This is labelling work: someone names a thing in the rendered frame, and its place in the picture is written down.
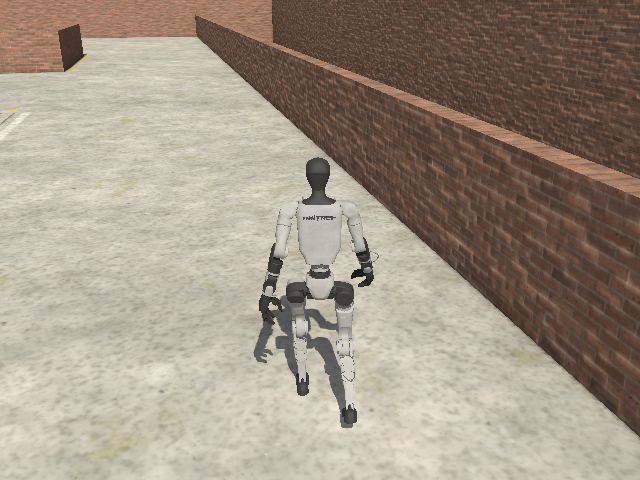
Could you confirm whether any right robot upper arm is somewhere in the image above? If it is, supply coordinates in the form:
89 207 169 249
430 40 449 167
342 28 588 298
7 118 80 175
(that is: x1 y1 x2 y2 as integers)
339 200 366 253

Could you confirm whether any robot right forearm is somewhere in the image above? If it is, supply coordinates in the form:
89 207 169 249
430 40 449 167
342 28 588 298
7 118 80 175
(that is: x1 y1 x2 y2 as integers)
356 237 373 273

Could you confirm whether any robot left forearm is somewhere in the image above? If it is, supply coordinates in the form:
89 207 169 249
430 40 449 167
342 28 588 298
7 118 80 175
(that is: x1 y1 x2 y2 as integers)
262 243 283 297

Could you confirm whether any robot right foot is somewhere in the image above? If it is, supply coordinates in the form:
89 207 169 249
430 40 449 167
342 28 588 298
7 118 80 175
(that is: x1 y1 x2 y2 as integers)
342 405 357 424

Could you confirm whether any robot right hand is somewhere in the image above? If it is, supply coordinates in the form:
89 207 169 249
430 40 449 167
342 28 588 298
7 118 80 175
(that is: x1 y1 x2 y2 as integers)
351 269 374 287

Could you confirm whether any left robot upper arm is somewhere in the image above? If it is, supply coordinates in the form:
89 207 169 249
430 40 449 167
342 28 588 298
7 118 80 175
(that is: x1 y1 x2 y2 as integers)
273 201 298 259

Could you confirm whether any robot torso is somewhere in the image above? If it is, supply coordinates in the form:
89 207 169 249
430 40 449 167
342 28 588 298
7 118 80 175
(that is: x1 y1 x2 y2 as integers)
296 196 342 300

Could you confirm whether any robot left hand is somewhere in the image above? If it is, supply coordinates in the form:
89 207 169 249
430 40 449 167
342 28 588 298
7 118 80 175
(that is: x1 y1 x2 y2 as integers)
259 294 283 325

